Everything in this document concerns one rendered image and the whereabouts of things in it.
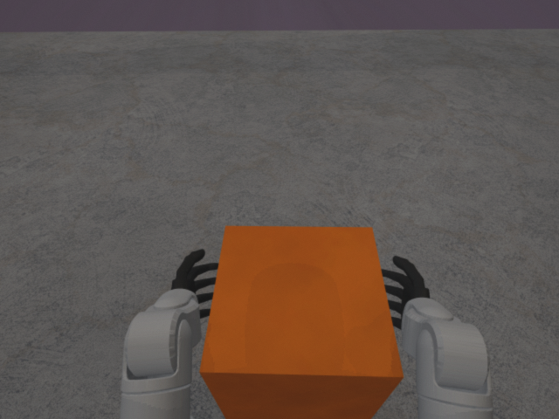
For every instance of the left robot forearm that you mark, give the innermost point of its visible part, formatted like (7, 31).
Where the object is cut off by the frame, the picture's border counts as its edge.
(157, 358)

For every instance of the robot right hand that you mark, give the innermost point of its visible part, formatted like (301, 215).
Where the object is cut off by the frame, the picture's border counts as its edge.
(413, 286)

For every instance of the right robot forearm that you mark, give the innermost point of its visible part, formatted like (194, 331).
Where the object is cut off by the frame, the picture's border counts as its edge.
(453, 375)

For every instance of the robot left hand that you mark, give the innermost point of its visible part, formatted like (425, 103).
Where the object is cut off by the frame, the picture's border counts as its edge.
(186, 274)

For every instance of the carton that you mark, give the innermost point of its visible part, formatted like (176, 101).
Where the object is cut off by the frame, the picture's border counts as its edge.
(300, 325)

